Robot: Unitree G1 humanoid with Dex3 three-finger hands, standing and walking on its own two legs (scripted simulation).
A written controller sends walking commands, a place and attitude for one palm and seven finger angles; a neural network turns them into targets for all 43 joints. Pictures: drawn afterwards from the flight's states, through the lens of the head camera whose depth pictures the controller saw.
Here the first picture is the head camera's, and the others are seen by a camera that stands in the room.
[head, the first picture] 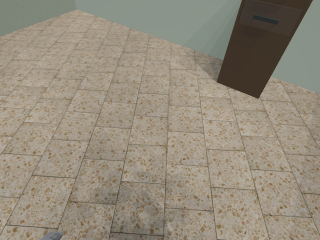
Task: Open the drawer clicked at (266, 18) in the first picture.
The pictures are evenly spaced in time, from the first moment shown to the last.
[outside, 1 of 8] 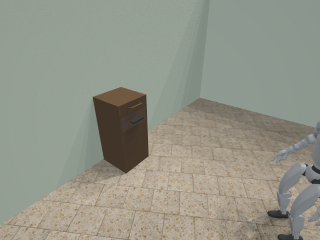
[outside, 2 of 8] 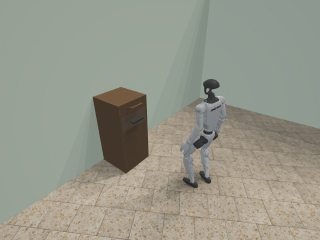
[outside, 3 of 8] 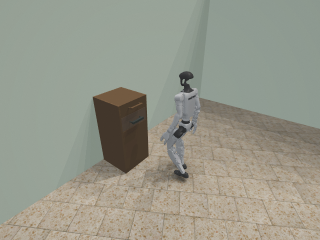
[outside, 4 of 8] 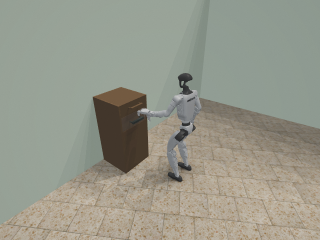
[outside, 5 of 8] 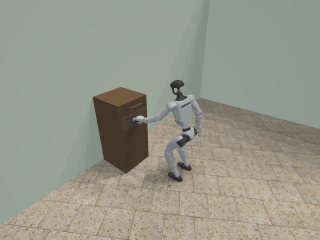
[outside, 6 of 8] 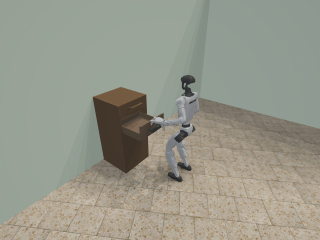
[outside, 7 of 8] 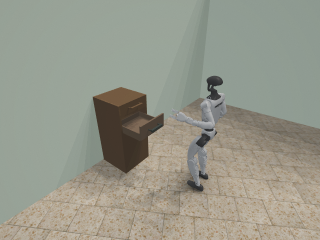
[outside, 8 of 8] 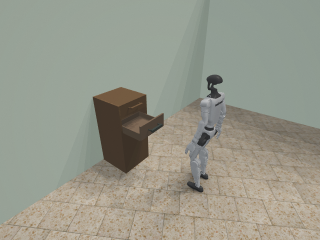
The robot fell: no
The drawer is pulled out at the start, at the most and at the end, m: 0.00 0.30 0.28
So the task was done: yes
